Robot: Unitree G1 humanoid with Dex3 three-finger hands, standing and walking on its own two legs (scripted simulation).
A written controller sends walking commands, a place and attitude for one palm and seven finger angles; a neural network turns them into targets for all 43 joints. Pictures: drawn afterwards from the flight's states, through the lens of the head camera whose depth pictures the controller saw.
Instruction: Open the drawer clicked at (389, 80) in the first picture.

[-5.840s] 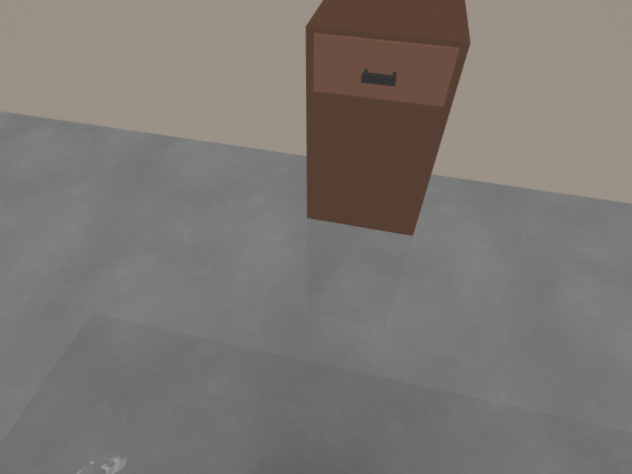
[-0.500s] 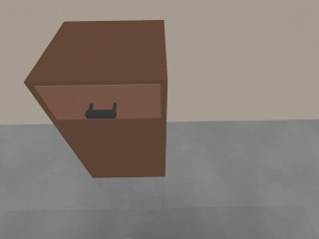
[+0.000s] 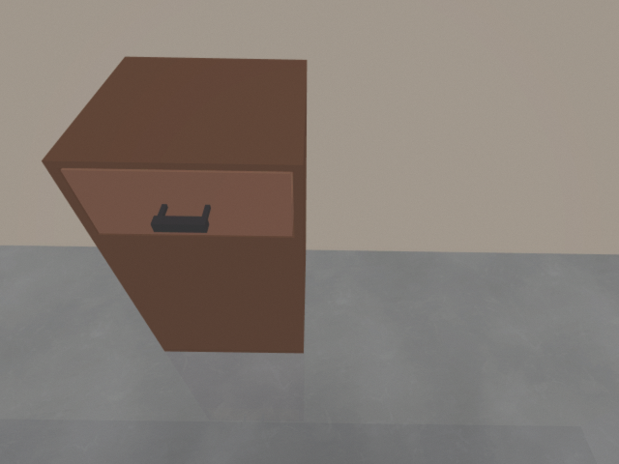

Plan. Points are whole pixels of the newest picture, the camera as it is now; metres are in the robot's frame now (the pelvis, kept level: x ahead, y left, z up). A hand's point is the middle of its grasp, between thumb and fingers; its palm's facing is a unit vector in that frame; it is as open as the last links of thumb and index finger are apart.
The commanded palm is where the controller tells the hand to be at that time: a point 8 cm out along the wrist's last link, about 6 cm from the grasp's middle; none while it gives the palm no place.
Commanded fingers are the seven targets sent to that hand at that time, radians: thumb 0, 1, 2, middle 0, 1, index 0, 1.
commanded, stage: come to a stop and stand still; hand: left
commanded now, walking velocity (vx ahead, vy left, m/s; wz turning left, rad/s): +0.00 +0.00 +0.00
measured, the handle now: (183, 216) +0.56 +0.30 -0.07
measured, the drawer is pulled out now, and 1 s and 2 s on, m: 0.00 0.00 0.00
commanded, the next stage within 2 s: look again from close up in 0.12 s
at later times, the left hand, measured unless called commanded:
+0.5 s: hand out of the picture +0.00 +0.20 -0.18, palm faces +0.03 -0.98 -0.19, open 7.4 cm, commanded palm none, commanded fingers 0.00 0.90 0.90 -0.20 -0.30 -0.20 -0.30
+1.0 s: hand (132, 433) +0.17 +0.25 -0.06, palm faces -0.10 -0.63 -0.77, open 7.6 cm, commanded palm +0.12 +0.26 -0.05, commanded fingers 0.00 0.64 0.79 -0.22 -0.47 -0.22 -0.47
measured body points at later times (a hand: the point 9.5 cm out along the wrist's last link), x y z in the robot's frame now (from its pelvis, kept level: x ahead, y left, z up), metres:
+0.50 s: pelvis +0.00 +0.04 -0.01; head +0.00 +0.03 +0.44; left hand +0.00 +0.25 -0.16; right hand -0.01 -0.17 -0.17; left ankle -0.03 +0.14 -0.74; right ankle +0.02 -0.07 -0.74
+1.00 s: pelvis -0.01 +0.05 -0.02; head -0.01 +0.02 +0.43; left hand +0.17 +0.28 -0.02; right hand +0.08 -0.21 -0.14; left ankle -0.03 +0.14 -0.74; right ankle +0.03 -0.07 -0.74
